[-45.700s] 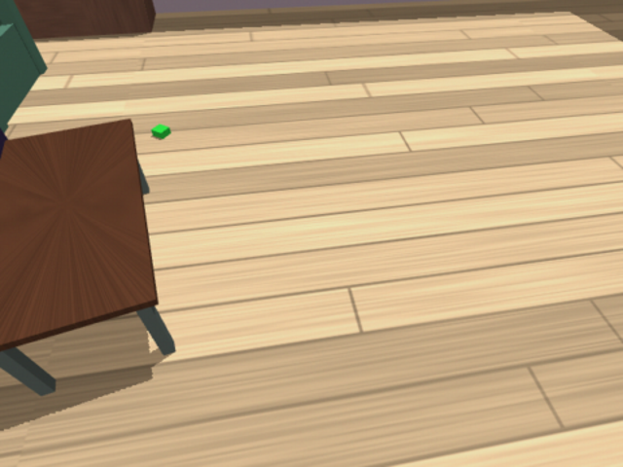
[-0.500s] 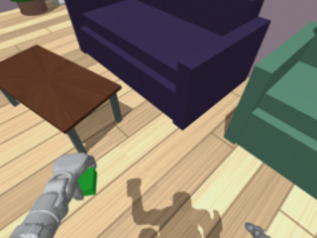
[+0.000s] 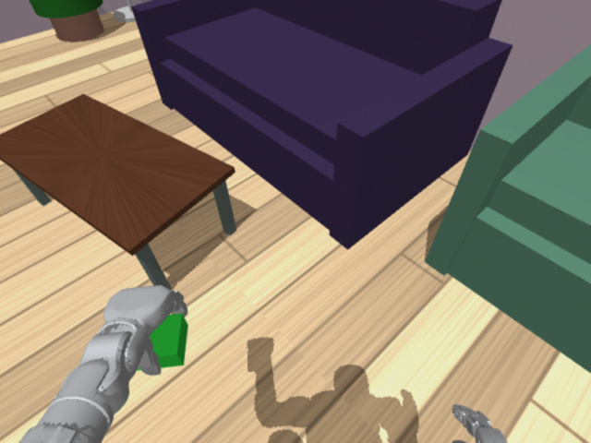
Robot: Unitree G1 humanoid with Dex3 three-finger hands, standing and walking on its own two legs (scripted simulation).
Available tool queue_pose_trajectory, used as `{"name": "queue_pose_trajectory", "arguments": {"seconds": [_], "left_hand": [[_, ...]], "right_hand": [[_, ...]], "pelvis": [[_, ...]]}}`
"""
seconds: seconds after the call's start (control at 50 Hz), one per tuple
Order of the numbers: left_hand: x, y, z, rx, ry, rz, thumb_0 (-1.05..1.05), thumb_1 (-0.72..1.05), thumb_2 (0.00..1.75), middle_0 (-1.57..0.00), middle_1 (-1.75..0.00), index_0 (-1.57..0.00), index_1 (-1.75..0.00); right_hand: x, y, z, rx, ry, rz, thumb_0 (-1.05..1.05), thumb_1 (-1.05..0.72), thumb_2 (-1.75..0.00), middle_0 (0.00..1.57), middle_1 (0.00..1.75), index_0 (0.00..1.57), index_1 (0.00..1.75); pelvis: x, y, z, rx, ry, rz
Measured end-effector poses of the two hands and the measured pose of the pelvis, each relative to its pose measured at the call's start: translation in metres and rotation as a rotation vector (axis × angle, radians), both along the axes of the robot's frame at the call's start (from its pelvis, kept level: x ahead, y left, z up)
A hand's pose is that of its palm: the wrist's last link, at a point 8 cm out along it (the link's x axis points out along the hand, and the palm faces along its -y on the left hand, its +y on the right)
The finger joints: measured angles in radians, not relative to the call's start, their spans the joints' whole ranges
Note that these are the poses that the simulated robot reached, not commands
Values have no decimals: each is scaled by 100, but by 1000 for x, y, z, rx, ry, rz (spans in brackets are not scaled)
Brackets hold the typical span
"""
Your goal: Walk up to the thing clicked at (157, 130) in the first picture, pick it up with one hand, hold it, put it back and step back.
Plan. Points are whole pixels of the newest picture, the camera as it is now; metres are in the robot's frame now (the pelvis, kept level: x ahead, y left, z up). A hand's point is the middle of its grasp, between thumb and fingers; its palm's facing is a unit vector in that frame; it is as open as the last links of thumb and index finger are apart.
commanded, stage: hold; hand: left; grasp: from above
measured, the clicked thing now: (159, 341) +0.31 +0.22 -0.08
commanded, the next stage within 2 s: crouch in 1.04 s
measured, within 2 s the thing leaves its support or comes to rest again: neither
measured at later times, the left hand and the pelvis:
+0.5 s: hand (150, 337) +0.29 +0.21 -0.02, palm faces -0.43 -0.06 -0.90, open 9.6 cm; pelvis -0.01 +0.00 +0.01, yaw +0 degrees
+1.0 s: hand (145, 334) +0.29 +0.22 -0.02, palm faces -0.42 -0.05 -0.91, open 9.6 cm; pelvis +0.00 +0.00 +0.01, yaw +0 degrees
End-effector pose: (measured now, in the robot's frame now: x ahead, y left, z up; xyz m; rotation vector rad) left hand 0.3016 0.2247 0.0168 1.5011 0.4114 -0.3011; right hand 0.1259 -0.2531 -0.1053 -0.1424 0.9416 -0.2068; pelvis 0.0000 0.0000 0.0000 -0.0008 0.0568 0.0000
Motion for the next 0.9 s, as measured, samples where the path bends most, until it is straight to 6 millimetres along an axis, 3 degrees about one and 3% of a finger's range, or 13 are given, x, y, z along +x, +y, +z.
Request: {"name": "queue_pose_trajectory", "arguments": {"seconds": [0.54, 0.9], "left_hand": [[-11, -8, 20, -13, -16, -11, -1, 8, 29, -91, -9, -88, -15], [-11, -2, 14, -10, -11, -5, -1, 7, 29, -91, -8, -89, -15]], "right_hand": [[9, 2, 12, 9, -49, 11, 1, -90, -90, 20, 30, 20, 29], [10, 6, 10, 9, -22, 18, 1, -90, -90, 20, 30, 20, 29]], "pelvis": [[-7, -2, 7, 5, -47, -4], [-5, -1, 8, 4, -43, 0]]}}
